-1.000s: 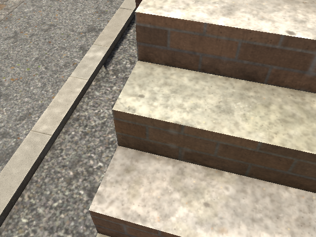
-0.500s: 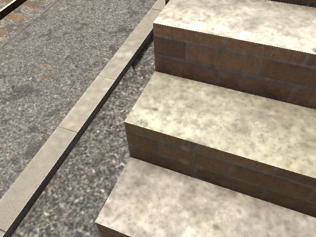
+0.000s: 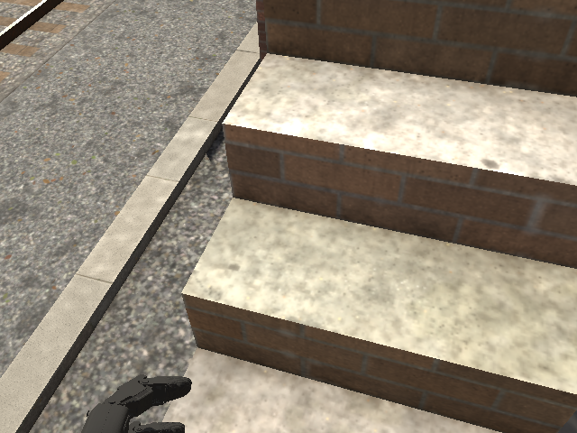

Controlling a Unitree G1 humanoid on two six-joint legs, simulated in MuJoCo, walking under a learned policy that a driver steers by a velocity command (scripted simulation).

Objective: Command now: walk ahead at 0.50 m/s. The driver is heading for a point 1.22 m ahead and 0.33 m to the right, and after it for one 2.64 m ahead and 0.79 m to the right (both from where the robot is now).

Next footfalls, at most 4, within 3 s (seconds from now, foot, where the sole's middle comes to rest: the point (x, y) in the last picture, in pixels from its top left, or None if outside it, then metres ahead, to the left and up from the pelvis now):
0.12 right None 0.09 -0.13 -0.70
0.64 left None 0.11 0.01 -0.70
1.10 right None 0.36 -0.23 -0.51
1.66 left None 0.42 0.02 -0.51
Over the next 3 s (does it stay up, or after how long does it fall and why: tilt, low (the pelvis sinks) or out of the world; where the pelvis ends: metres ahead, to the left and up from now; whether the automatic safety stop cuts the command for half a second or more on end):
stays up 0.68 -0.22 0.48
